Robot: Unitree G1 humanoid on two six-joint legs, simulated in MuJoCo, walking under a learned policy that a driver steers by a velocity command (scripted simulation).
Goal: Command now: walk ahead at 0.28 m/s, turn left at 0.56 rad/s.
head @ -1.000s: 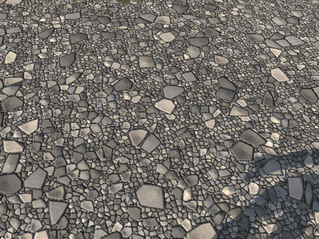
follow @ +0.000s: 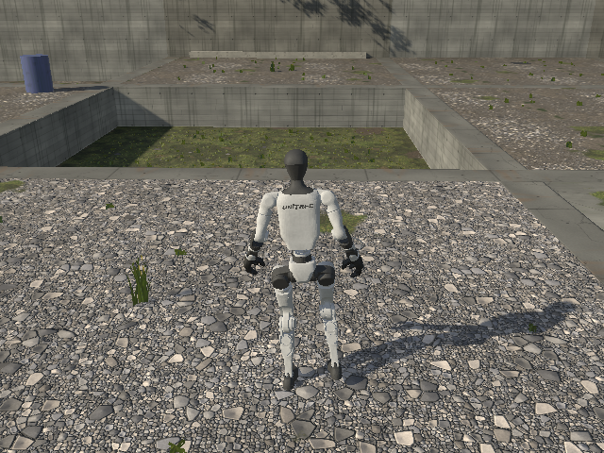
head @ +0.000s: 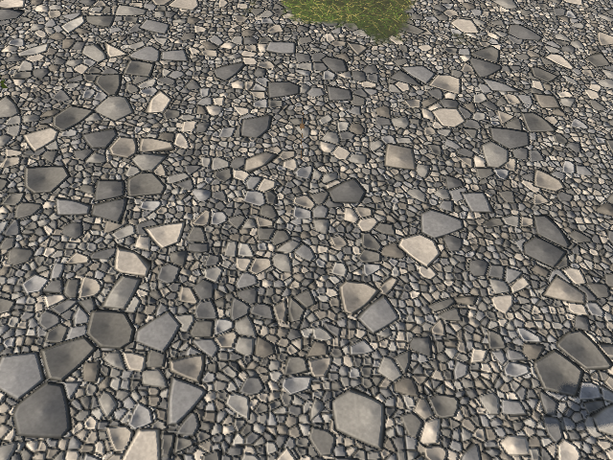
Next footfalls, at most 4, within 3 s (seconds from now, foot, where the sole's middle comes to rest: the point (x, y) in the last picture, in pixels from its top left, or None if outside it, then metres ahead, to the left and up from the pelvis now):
0.22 right None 0.14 -0.15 -0.79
0.66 left None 0.39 0.16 -0.79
1.16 right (333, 373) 0.68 -0.09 -0.79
1.66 left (286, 259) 1.01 0.01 -0.79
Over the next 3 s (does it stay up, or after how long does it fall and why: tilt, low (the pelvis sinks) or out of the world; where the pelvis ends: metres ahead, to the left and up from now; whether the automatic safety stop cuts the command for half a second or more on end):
stays up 1.00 -0.09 -0.02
